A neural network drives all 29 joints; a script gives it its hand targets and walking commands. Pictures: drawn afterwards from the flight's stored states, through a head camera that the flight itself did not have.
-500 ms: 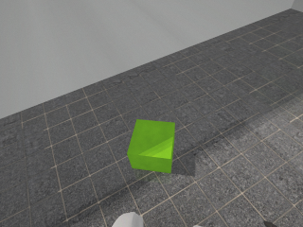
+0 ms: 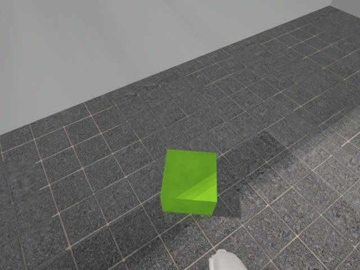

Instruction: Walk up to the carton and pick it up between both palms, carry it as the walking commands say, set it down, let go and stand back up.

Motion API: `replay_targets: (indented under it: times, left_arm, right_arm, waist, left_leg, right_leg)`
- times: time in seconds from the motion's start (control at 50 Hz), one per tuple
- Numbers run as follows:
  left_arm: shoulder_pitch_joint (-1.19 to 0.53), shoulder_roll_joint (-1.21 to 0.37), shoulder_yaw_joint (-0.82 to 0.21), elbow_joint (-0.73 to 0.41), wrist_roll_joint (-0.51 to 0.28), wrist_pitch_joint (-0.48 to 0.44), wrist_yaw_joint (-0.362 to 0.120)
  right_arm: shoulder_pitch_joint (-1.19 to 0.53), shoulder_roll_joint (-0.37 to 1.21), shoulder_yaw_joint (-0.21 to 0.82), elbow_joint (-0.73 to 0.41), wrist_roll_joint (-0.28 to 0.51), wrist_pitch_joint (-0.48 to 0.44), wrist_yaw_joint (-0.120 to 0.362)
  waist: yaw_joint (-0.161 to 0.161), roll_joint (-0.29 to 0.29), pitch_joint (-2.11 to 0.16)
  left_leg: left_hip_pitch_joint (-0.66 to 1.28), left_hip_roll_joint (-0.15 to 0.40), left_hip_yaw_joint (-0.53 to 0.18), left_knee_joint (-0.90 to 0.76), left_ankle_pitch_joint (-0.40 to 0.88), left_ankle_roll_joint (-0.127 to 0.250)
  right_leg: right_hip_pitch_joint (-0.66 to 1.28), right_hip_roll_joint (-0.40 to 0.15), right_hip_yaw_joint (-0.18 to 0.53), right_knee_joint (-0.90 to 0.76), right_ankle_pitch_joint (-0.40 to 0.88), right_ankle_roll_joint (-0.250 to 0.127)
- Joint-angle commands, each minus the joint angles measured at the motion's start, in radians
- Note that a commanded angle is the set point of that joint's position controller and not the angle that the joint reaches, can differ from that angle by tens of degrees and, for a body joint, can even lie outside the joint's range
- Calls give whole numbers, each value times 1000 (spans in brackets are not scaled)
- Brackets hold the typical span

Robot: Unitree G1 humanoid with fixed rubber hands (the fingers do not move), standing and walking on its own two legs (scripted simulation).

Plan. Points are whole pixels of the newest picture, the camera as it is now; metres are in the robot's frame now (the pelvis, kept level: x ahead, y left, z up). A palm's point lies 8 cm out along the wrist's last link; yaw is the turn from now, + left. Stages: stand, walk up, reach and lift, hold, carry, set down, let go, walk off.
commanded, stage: walk up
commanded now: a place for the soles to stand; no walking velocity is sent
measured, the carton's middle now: (189, 182) +0.61 -0.03 -0.65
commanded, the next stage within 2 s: none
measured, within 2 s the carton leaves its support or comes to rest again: neither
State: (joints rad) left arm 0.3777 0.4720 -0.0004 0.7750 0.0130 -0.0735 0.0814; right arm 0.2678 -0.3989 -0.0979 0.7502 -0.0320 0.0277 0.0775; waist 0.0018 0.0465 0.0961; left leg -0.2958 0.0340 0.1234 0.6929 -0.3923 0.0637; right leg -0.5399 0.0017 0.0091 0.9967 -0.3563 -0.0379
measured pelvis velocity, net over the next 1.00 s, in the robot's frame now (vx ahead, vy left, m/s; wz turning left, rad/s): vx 0.07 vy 0.12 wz -0.15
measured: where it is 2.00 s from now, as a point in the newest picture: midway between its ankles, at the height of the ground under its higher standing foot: outside the picture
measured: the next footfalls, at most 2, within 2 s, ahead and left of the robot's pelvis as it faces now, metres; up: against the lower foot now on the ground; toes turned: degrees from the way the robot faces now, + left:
right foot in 0.12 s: +0.14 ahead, -0.12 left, +0.00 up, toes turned -2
left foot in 0.40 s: +0.15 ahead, +0.22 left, +0.00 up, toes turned -3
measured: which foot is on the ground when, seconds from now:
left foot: down 0.00-0.12, up 0.14-0.38, down 0.40-1.00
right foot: up 0.00-0.10, down 0.12-0.40, up 0.42-0.80, down 0.82-1.00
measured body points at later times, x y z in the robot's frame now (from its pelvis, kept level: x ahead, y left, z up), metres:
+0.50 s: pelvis +0.07 +0.12 -0.03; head +0.11 +0.11 +0.42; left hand +0.14 +0.46 -0.12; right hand +0.15 -0.20 -0.14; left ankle +0.12 +0.22 -0.72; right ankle +0.08 -0.07 -0.68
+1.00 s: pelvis +0.07 +0.12 -0.03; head +0.11 +0.11 +0.42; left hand +0.21 +0.42 -0.13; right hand +0.14 -0.21 -0.13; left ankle +0.11 +0.22 -0.72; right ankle +0.10 -0.04 -0.72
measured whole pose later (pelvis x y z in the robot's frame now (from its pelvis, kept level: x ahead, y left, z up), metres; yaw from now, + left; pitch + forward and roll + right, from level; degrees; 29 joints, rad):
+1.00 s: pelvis +0.07 +0.12 -0.03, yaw -8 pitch -1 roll +0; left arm 0.26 0.42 0.00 0.78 0.01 -0.03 0.03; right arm 0.19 -0.37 -0.10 0.76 -0.03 0.01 0.01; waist 0.00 0.00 0.12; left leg -0.42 0.07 0.10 0.89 -0.43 0.02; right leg -0.48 0.02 0.10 0.88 -0.38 -0.01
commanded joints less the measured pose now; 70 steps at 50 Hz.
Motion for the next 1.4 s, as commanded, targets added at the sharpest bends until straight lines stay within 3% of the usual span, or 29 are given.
replay_targets:
  times: [0.0, 0.04, 0.06, 0.08, 0.1, 0.12, 0.14, 0.22, 0.32, 0.36, 0.38, 0.4, 0.46, 0.64, 0.74, 0.78, 0.8, 0.82, 0.84, 0.94, 0.98, 1.0, 1.06, 1.1, 1.16, 1.22, 1.3, 1.34, 1.38]
  left_arm:
    - [87, 139, 80, 12, -28, -28, 5]
    - [234, 145, 91, 57, -26, -39, 20]
    - [324, 205, 120, 82, -13, -38, 37]
    - [421, 322, 157, 90, 4, -36, 51]
    - [352, 397, 158, 39, 4, -35, 59]
    - [227, 385, 149, 13, -12, -40, 68]
    - [150, 357, 149, 2, -8, -48, 78]
    - [135, 297, 131, -10, 14, -56, 59]
    - [-4, 271, 116, -65, 30, -31, 25]
    - [-18, 185, 88, -55, 17, -4, 11]
    - [2, 87, 64, -68, 10, 3, 10]
    - [48, 101, 63, -55, 6, 13, 14]
    - [53, 194, 105, 30, 3, 29, -1]
    - [-16, 140, 81, -6, -2, 33, -34]
    - [46, 147, 89, 13, -2, 25, -47]
    - [54, 188, 109, 21, 20, 19, -44]
    - [-2, 253, 117, 2, 28, 18, -43]
    - [-67, 293, 108, -32, 21, 15, -45]
    - [-91, 305, 110, -35, 16, 16, -40]
    - [-163, 188, 78, -53, 5, 25, -46]
    - [-101, 122, 63, -31, -10, 34, -44]
    - [-111, 164, 79, -17, -5, 37, -43]
    - [-44, 151, 92, 1, -6, 26, -57]
    - [-17, 175, 104, 12, 14, 13, -59]
    - [-115, 257, 98, -27, 14, 8, -57]
    - [-198, 219, 79, -46, 10, 19, -51]
    - [-111, 165, 77, -17, -3, 30, -53]
    - [-74, 175, 91, 9, 5, 19, -59]
    - [-85, 196, 100, -2, 15, 9, -62]
  right_arm:
    - [27, -236, -70, -148, -28, 0, -22]
    - [-57, -220, -62, -183, -23, 15, -17]
    - [-78, -187, -47, -204, -17, 17, -22]
    - [-89, -155, -41, -242, -14, 17, -29]
    - [-90, -181, -51, -256, -5, 33, -32]
    - [-142, -270, -75, -241, -20, 48, -30]
    - [-131, -275, -82, -213, -16, 51, -23]
    - [-24, -223, -76, -132, -16, 40, -10]
    - [-25, -190, -67, -72, 14, 23, -25]
    - [85, -211, -83, -5, 6, -3, -40]
    - [129, -314, -100, -2, -21, -24, -58]
    - [-9, -388, -102, -49, -6, -37, -68]
    - [-140, -294, -73, -62, 4, -36, -74]
    - [-8, -239, -61, -46, 12, -68, -93]
    - [-120, -254, -59, -94, 25, -45, -81]
    - [-91, -220, -47, -88, 25, -28, -77]
    - [-87, -183, -34, -101, 38, -21, -79]
    - [-129, -171, -24, -111, 43, -12, -86]
    - [-155, -211, -41, -100, 40, -11, -89]
    - [5, -195, -46, 2, 24, -56, -86]
    - [-60, -303, -61, -33, 10, -72, -95]
    - [-92, -294, -61, -41, 10, -76, -92]
    - [-161, -289, -56, -56, 15, -76, -90]
    - [-150, -240, -44, -60, 21, -58, -82]
    - [-154, -200, -37, -63, 35, -38, -84]
    - [-77, -199, -36, -14, 26, -56, -82]
    - [-112, -295, -51, -31, 14, -78, -88]
    - [-166, -278, -47, -36, 14, -74, -85]
    - [-146, -229, -42, -39, 22, -54, -81]
  waist:
    - [-71, 189, -107]
    - [30, 103, -140]
    - [90, 34, -154]
    - [153, -146, -178]
    - [124, -159, -199]
    - [78, 25, -85]
    - [45, 89, 0]
    - [-22, -142, -54]
    - [-26, -296, -121]
    - [-81, -145, -178]
    - [-101, 124, -143]
    - [-36, 134, -131]
    - [16, 24, -4]
    - [-42, 128, -122]
    - [13, 192, -151]
    - [17, 98, -129]
    - [-9, -160, -79]
    - [-16, -212, -45]
    - [7, -165, -62]
    - [-71, -137, -158]
    - [-40, 87, -171]
    - [-24, 41, -135]
    - [23, 86, -121]
    - [27, 7, -145]
    - [-17, -138, -112]
    - [-56, -143, -144]
    - [-20, 60, -153]
    - [15, 33, -151]
    - [-4, -89, -162]
  left_leg:
    - [228, 196, -119, -113, 615, 99]
    - [50, 137, -61, 82, 530, 57]
    - [-110, 105, -51, 241, 489, 12]
    - [-400, 27, -93, 468, 221, -42]
    - [-507, -20, -224, 699, -250, -82]
    - [-500, 65, -353, 743, -241, -63]
    - [-488, 110, -346, 742, -172, -64]
    - [-346, 126, -259, 560, -36, -58]
    - [-56, 47, -96, 230, -71, -49]
    - [160, 15, -129, -78, 11, -60]
    - [141, 242, -531, -309, -133, -27]
    - [43, 429, -740, -426, -182, 39]
    - [-14, 295, -477, -327, -275, 25]
    - [222, 316, -206, -97, 679, 89]
    - [36, 300, -130, -34, 422, 102]
    - [-133, 249, -127, 73, 121, 44]
    - [-226, 132, -75, 215, -64, -3]
    - [-223, 21, -122, 305, -233, -28]
    - [-156, 13, -168, 364, -280, -38]
    - [80, 27, -153, -57, -28, -8]
    - [108, 365, -483, -249, -21, 132]
    - [51, 417, -494, -241, 99, 182]
    - [-17, 328, -279, -127, 197, 127]
    - [-95, 214, -162, -7, 112, 35]
    - [-115, -4, -124, 182, -170, -27]
    - [29, 36, -161, 6, -90, -3]
    - [45, 342, -400, -216, -22, 156]
    - [-49, 305, -291, -111, 85, 125]
    - [-117, 139, -130, 69, -14, 22]
  right_leg:
    - [2, -9, -152, -244, -27, 12]
    - [283, 33, -175, -449, 216, -9]
    - [440, 0, -43, -435, 214, -55]
    - [592, -227, 357, -442, 139, -177]
    - [525, -497, 832, -617, 3, -339]
    - [350, -521, 907, -656, -152, -360]
    - [265, -472, 796, -633, -177, -329]
    - [168, -255, 370, -473, 143, -201]
    - [-6, -169, 221, -373, 190, -174]
    - [-88, -74, 123, -111, 118, -101]
    - [-213, 76, 88, 157, -64, -23]
    - [-214, 58, 129, 201, -180, 14]
    - [-231, 12, 141, 260, -52, 15]
    - [-143, -3, 55, 73, -60, 19]
    - [127, 14, -77, -205, 7, -7]
    - [250, 19, 68, -331, 60, -42]
    - [201, -123, 372, -440, 172, -102]
    - [54, -250, 659, -553, 87, -219]
    - [-17, -291, 719, -583, 38, -284]
    - [23, -102, 351, -306, 299, -113]
    - [-86, 55, 114, -40, 38, -6]
    - [-53, 20, 81, 20, -185, 4]
    - [86, -14, 30, -121, -22, -24]
    - [186, -10, 113, -265, 221, -57]
    - [79, -186, 582, -466, 133, -204]
    - [-2, -112, 419, -403, 114, -126]
    - [11, 22, 67, -62, 11, -1]
    - [144, -3, 87, -161, 35, -16]
    - [180, -67, 304, -359, 168, -89]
